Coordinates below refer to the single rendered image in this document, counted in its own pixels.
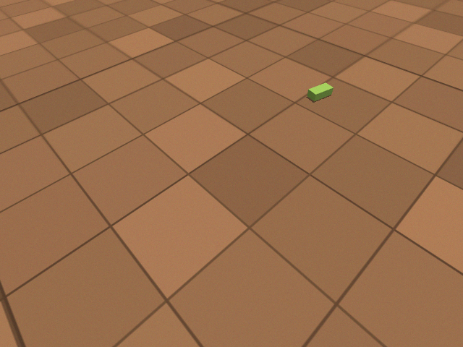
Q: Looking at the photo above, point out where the carton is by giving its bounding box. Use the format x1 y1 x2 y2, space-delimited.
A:
307 83 333 101

